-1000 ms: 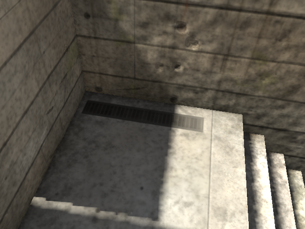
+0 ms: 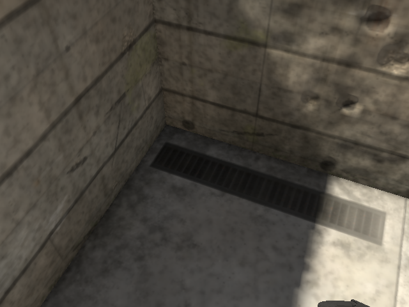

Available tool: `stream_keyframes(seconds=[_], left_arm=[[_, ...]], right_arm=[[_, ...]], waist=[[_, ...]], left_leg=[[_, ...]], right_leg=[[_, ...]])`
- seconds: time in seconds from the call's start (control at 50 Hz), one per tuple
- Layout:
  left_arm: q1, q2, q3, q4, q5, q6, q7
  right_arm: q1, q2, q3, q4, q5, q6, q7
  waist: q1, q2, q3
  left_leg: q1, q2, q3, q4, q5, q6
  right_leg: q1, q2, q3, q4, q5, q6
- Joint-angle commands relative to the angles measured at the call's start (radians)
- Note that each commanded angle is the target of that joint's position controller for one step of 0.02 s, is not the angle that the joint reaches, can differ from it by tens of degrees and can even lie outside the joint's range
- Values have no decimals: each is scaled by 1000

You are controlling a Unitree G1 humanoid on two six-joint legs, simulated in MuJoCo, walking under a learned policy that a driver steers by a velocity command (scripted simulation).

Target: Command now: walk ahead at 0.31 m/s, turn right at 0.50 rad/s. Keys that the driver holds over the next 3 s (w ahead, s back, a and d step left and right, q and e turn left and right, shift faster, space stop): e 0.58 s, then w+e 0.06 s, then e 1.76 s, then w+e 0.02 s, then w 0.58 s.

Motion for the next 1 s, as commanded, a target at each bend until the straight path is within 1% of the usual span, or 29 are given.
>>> stream_keyframes(seconds=[0.02, 0.04, 0.06, 0.08, 0.1, 0.12, 0.14, 0.18, 0.22, 0.24, 0.28, 0.3, 0.32, 0.34, 0.36, 0.38, 0.4, 0.44, 0.54, 0.64, 0.72, 0.78, 0.8, 0.82, 0.84, 0.88, 0.92, 0.98, 1.0], left_arm=[[-19, 164, 19, -93, -15, -8, 36], [-119, 144, 21, -128, 20, -4, 25], [-174, 154, 27, -164, 52, 3, -8], [-238, 148, 42, -176, 94, 18, -18], [-348, 107, 34, -237, 62, 27, -31], [-339, 76, 28, -246, 60, 22, -48], [-316, 58, 20, -244, 66, 15, -66], [-234, 51, 13, -227, 34, -8, -81], [-241, 82, 20, -214, 38, -1, -83], [-267, 96, 22, -227, 55, 8, -82], [-287, 123, 28, -244, 66, 8, -77], [-233, 146, 37, -236, 68, -3, -80], [-213, 221, 58, -247, 69, -16, -79], [-218, 358, 92, -280, 55, -5, -79], [-167, 341, 100, -299, 6, 17, -67], [-258, 331, 94, -316, 26, 30, -52], [-316, 279, 76, -318, 39, 43, -42], [-359, 241, 67, -324, 44, 53, -37], [-356, 277, 88, -340, 37, 51, -49], [-341, 284, 104, -363, 41, 69, -60], [-330, 284, 112, -367, 47, 72, -66], [-360, 269, 110, -368, 38, 76, -59], [-339, 230, 104, -366, 27, 70, -48], [-335, 168, 96, -397, -5, 62, -39], [-382, 274, 119, -396, 43, 51, -39], [-331, 270, 122, -356, 56, 55, -60], [-259, 258, 117, -313, 58, 74, -76], [-314, 234, 99, -323, 52, 81, -79], [-340, 222, 90, -332, 62, 82, -79]], right_arm=[[517, -145, -45, 79, 11, 16, -12], [483, -149, -52, 69, -5, 14, -25], [418, -173, -58, 48, 5, 17, -53], [424, -146, -56, 59, 18, 19, -63], [387, -127, -46, 72, 20, 18, -64], [322, -108, -38, 62, 6, 20, -65], [270, -93, -31, 42, 15, 14, -68], [200, -108, -34, 13, 37, -2, -54], [200, -145, -50, 0, 58, -10, -39], [221, -153, -54, 2, 66, -4, -37], [306, -178, -60, 14, 56, 18, -36], [331, -198, -62, 13, 43, 33, -35], [412, -220, -70, 11, 32, 44, -33], [550, -100, -38, -31, 37, 63, -29], [435, -185, -48, -57, 6, 86, -29], [363, -178, -46, -86, 21, 105, -35], [340, -171, -43, -89, 13, 115, -45], [347, -181, -44, -100, -4, 146, -54], [307, -145, -39, -124, 12, 154, -39], [201, -154, -50, -165, 1, 152, -19], [180, -143, -48, -174, 25, 129, -27], [327, -139, -50, -130, 36, 112, -49], [354, -210, -67, -121, 26, 105, -64], [354, -334, -88, -142, 12, 97, -68], [260, -326, -85, -150, 6, 100, -69], [185, -207, -51, -155, 14, 90, -68], [164, -188, -44, -169, 22, 89, -64], [270, -190, -49, -141, 25, 83, -54], [312, -201, -54, -124, 28, 82, -60]], waist=[[-266, 2, -301], [-274, 5, -254], [-222, 37, -241], [-209, 23, -171], [-164, -6, -3], [-117, 2, 69], [-83, 59, 58], [-43, 141, -6], [-55, 91, -10], [-71, 69, 9], [-101, 45, 13], [-80, 30, -16], [-77, -100, -55], [-160, -360, -218], [-72, -137, -316], [-102, -100, -200], [-140, -62, -85], [-191, -113, -2], [-196, -105, -68], [-161, -180, -53], [-154, -185, -14], [-237, -196, 19], [-231, -96, 34], [-230, 171, -7], [-206, 79, 94], [-146, 41, 98], [-128, 96, 63], [-177, 96, 38], [-194, 97, 42]], left_leg=[[1017, 450, -177, 387, 1126, 131], [920, 426, -187, 345, 912, 167], [717, 436, -227, 267, 539, 249], [513, 413, -207, 221, 426, 226], [196, 331, -109, 85, 337, 171], [1, 259, -32, 57, 340, 144], [-134, 216, 31, 48, 368, 130], [-229, 178, 119, 114, 395, 97], [-199, 209, 120, 161, 398, 81], [-140, 224, 122, 196, 443, 69], [-38, 228, 135, 360, 542, 53], [-17, 207, 159, 524, 481, 39], [-94, 136, 192, 801, 46, 1], [-330, -40, 153, 1239, -812, -50], [-407, -33, -14, 1265, -734, -41], [-438, -10, -40, 1254, -658, -38], [-443, 16, -41, 1188, -608, -37], [-337, 34, -41, 1044, -510, -38], [-267, 9, -46, 849, -419, -59], [-235, -14, -48, 678, -422, -80], [-130, -61, -50, 500, -497, -48], [148, -86, -32, 133, -411, 3], [250, 32, -137, 32, -457, 13], [284, 353, -506, -93, -642, 87], [122, 395, -522, -92, -523, 137], [40, 270, -308, -27, -242, 117], [77, 212, -163, 22, 3, 106], [183, 214, -79, 77, 240, 129], [241, 224, -75, 91, 281, 128]], right_leg=[[-905, -161, -12, 269, 20, 37], [-963, -181, -53, 295, 78, 32], [-923, -224, -36, 173, 251, 52], [-870, -239, -36, 173, 340, 55], [-744, -250, -31, -147, 464, 85], [-588, -245, -36, -368, 598, 98], [-414, -238, -50, -531, 758, 93], [-139, -189, -90, -754, 983, 72], [-43, -167, -126, -805, 1001, 59], [-64, -168, -140, -846, 946, 45], [-43, -128, -181, -927, 831, 7], [32, -109, -168, -1028, 829, -19], [153, -213, -12, -1114, 1256, -73], [386, -580, 417, -1012, 1910, -304], [376, -574, 531, -1127, 1610, -339], [243, -559, 510, -1189, 1344, -322], [108, -511, 449, -1228, 1164, -269], [-85, -406, 334, -1286, 1064, -188], [-88, -333, 292, -1294, 986, -151], [-110, -303, 416, -1395, 348, -128], [-127, -293, 465, -1371, 393, -112], [-266, -222, 459, -1339, 374, -23], [-372, -145, 379, -1210, 320, 47], [-502, 14, 123, -898, 339, 97], [-536, -58, 81, -759, 397, 102], [-418, -89, 77, -604, 512, 105], [-415, -89, 43, -455, 536, 112], [-464, -114, 2, -430, 537, 144], [-500, -128, -3, -478, 537, 154]])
